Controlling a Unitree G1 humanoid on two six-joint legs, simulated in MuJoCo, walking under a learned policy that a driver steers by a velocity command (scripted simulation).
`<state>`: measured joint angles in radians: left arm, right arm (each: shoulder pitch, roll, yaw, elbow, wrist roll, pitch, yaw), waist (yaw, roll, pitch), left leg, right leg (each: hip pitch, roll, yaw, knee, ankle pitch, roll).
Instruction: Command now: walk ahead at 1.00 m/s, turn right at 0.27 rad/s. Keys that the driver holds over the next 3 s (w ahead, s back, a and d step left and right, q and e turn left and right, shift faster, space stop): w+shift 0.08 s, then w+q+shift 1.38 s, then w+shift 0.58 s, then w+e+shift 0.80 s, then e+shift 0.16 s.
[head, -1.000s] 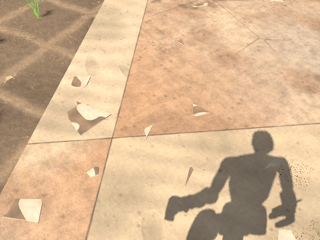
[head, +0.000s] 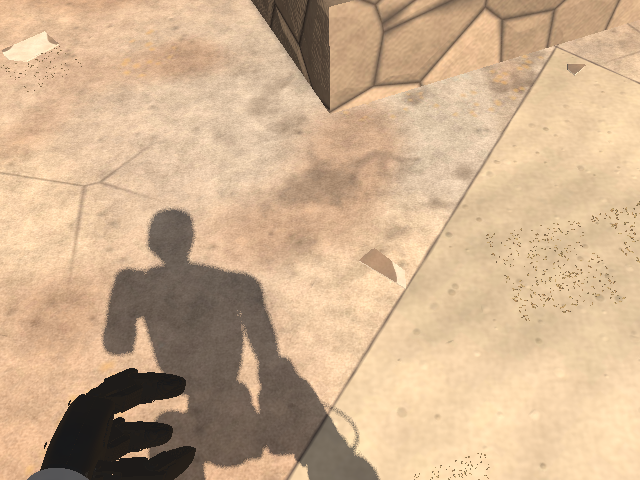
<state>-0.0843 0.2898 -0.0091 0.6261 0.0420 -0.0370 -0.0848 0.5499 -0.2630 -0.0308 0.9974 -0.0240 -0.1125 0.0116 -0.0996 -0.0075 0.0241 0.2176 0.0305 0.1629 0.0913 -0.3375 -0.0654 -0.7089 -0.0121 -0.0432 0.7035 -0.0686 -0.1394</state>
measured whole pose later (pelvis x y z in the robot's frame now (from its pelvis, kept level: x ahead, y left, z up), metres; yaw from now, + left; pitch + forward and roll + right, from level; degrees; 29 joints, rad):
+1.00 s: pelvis +0.94 +0.07 +0.00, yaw +40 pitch +2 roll -1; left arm 0.10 0.28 0.00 0.65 0.06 -0.08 0.02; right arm 0.34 -0.38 -0.09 0.80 0.00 -0.05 0.01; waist -0.07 0.03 0.02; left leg -0.29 -0.11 -0.12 1.20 -0.40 0.12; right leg -0.43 -0.03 0.01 0.60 -0.20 0.04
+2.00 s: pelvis +1.46 +0.80 +0.01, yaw +78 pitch +1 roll -2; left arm 0.44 0.29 0.05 0.86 0.03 -0.08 -0.01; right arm 0.18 -0.31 -0.01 0.73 -0.04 -0.06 0.04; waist 0.03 0.04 0.01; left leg -0.58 0.01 -0.08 1.20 -0.26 0.09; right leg -0.16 0.05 -0.07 0.41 -0.26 -0.04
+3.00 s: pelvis +1.80 +1.64 +0.01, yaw +34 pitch +1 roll +0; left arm 0.44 0.32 0.08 0.84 0.00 -0.03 -0.01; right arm -0.04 -0.25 0.02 0.57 -0.04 -0.07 0.00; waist 0.11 0.00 0.07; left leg -0.69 0.08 -0.10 0.67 -0.02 -0.05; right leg -0.05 0.20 0.19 0.42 -0.35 -0.15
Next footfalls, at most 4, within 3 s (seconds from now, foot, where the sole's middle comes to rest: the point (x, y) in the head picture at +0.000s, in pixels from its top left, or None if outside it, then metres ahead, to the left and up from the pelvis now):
0.06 right None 0.26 -0.08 -0.76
0.50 left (286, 375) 0.69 0.05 -0.76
0.92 right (288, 225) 1.12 0.02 -0.76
1.38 left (131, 203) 1.24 0.44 -0.76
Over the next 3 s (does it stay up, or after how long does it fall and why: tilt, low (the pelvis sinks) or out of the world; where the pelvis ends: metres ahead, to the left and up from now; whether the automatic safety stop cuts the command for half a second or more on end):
stays up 1.80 1.64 0.01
